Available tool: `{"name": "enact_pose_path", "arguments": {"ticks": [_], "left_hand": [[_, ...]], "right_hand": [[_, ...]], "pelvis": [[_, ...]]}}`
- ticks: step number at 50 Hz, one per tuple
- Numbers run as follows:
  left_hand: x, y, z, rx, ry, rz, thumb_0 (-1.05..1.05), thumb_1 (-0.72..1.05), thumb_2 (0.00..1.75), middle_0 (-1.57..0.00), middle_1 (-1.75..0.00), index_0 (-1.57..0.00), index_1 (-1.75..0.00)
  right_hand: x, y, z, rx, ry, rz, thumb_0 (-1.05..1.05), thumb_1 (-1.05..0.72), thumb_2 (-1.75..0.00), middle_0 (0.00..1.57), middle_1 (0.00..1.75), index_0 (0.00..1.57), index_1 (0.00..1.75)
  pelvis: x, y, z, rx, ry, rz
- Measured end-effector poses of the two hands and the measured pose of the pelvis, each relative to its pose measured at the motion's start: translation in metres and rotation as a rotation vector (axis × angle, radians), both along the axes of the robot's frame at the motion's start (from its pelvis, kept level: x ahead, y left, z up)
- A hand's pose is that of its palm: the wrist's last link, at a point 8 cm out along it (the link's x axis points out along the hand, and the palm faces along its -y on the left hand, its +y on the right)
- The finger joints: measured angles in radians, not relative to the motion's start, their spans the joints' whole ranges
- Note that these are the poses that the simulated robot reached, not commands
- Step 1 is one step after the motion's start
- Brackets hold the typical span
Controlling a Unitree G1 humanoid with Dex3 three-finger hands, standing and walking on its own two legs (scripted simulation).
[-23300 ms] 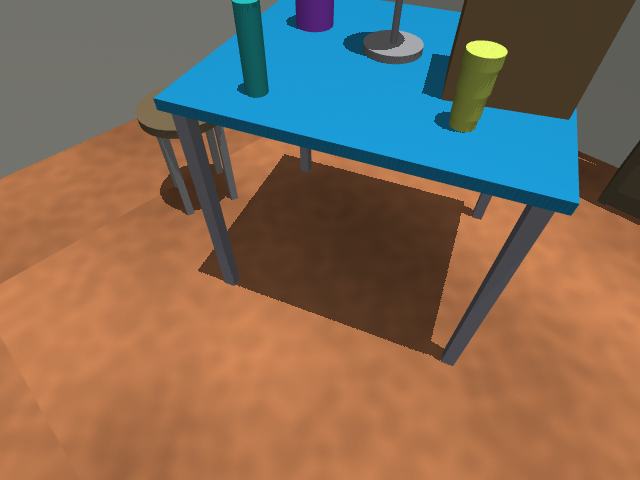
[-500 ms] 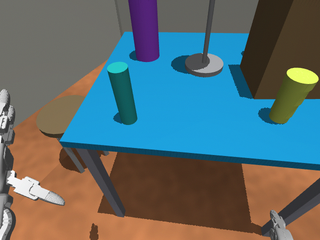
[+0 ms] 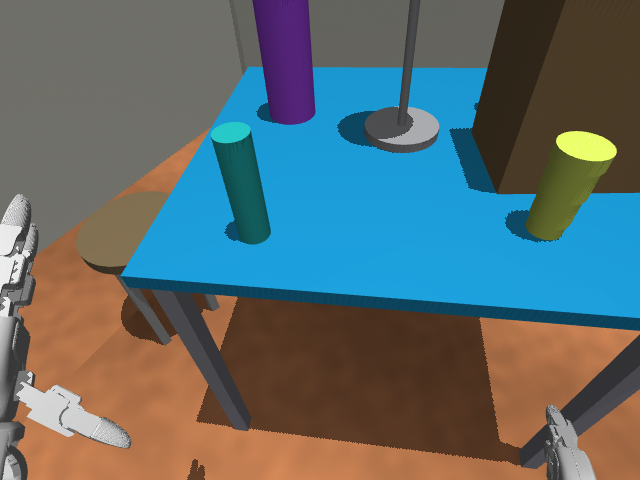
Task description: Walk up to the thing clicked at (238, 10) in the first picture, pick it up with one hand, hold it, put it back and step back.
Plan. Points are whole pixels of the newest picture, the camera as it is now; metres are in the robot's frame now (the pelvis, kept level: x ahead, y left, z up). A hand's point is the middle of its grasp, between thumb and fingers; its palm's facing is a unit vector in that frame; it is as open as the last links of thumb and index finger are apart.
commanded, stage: home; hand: left
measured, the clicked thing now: (244, 188) +0.50 +0.17 +0.10
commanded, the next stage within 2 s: none
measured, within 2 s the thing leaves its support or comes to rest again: neither
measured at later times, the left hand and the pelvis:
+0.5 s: hand (177, 417) +0.19 +0.20 +0.00, palm faces +0.14 -0.96 -0.25, open 17.4 cm; pelvis +0.01 +0.01 +0.00, yaw +0 degrees
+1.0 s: hand (215, 422) +0.21 +0.19 -0.09, palm faces +0.06 -0.97 -0.22, open 17.3 cm; pelvis +0.03 +0.01 +0.00, yaw -2 degrees
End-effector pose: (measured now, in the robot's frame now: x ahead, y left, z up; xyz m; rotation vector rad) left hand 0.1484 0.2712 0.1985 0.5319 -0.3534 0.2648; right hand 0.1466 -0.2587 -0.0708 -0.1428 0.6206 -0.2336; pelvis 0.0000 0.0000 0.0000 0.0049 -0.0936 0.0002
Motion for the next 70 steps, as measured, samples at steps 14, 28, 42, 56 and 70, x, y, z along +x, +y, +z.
{"name": "enact_pose_path", "arguments": {"ticks": [14, 28, 42, 56, 70], "left_hand": [[0.014, -0.003, -0.070, -0.190, 0.205, 0.019, -0.01, -0.52, 0.09, -0.06, -0.07, -0.07, -0.06], [0.012, -0.030, -0.206, -0.410, 0.726, 0.034, -0.01, -0.54, 0.07, -0.06, -0.07, -0.06, -0.06], [0.031, -0.036, -0.275, -0.457, 0.987, 0.092, -0.01, -0.52, 0.08, -0.06, -0.06, -0.06, -0.06], [0.042, -0.039, -0.270, -0.447, 0.988, 0.098, -0.01, -0.51, 0.08, -0.06, -0.06, -0.06, -0.06], [-0.035, 0.026, -0.296, -0.277, 1.327, 0.257, -0.01, -0.51, 0.08, -0.06, -0.06, -0.06, -0.05]], "right_hand": [[0.017, 0.041, -0.010, 0.067, 0.053, 0.093, 0.00, -0.06, -0.46, 0.13, 0.18, 0.12, 0.17], [0.029, 0.039, -0.010, 0.015, 0.107, 0.072, 0.01, -0.60, -0.73, 0.17, 0.25, 0.17, 0.24], [0.002, 0.034, -0.024, -0.021, 0.249, 0.075, 0.01, -0.86, -0.87, 0.20, 0.29, 0.19, 0.29], [-0.004, 0.033, -0.025, 0.006, 0.254, 0.043, 0.01, -0.90, -0.90, 0.20, 0.30, 0.20, 0.29], [-0.044, -0.024, -0.038, -0.075, 0.452, 0.059, 0.01, -0.90, -0.90, 0.20, 0.30, 0.20, 0.30]], "pelvis": [[0.005, 0.002, 0.002, 0.001, 0.017, -0.005], [0.016, 0.008, 0.002, -0.002, 0.051, -0.003], [0.023, 0.012, -0.001, -0.011, 0.083, -0.018], [0.026, 0.013, -0.001, -0.010, 0.078, -0.033], [0.016, 0.005, 0.000, 0.005, 0.045, -0.015]]}}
